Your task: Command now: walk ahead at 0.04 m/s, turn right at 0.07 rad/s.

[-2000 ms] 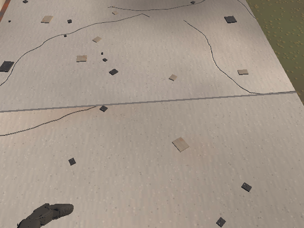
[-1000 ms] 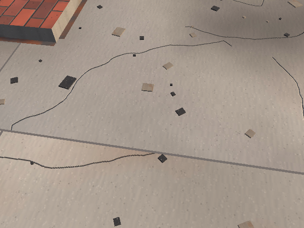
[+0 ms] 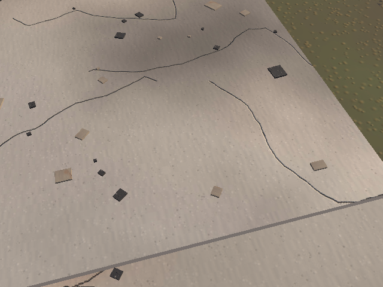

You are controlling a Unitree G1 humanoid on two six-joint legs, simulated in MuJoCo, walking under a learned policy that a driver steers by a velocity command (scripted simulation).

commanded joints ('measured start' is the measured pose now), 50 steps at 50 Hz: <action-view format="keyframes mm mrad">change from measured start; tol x4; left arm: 1 -46 148 47 -40 6 -9 9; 4 -64 120 37 -13 -2 -4 13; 8 36 74 23 39 10 -2 10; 50 68 113 30 431 -16 18 60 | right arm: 1 98 -64 -15 -15 -5 13 -17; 5 80 -48 -8 -10 -22 9 -9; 7 28 -134 -20 -43 -29 6 -13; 9 -48 -96 -13 -42 -20 -3 -9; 50 48 -47 14 176 -6 -18 -16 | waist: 1 -16 -169 -145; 6 -13 -105 -106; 8 64 114 -27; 21 17 -22 -70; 50 27 -19 -10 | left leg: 1 69 6 6 -91 111 -16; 5 231 -13 30 -376 402 27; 6 252 24 -20 -426 468 50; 7 198 80 -70 -455 445 89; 8 39 75 -80 -491 197 128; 9 -20 52 -73 -521 105 120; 15 99 17 -28 -451 382 83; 23 146 2 -12 -443 509 96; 32 154 -9 -2 -468 524 99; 50 132 -23 3 -509 413 101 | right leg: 1 74 -215 178 -148 291 -181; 3 55 -206 168 -142 177 -172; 7 -29 -79 101 -82 -271 -14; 8 72 -34 41 -61 -206 21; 10 140 -40 41 -17 -101 23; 15 152 -58 55 -7 93 15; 20 177 -61 51 -1 168 24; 29 211 -66 46 -15 191 33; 50 186 -61 28 -57 87 46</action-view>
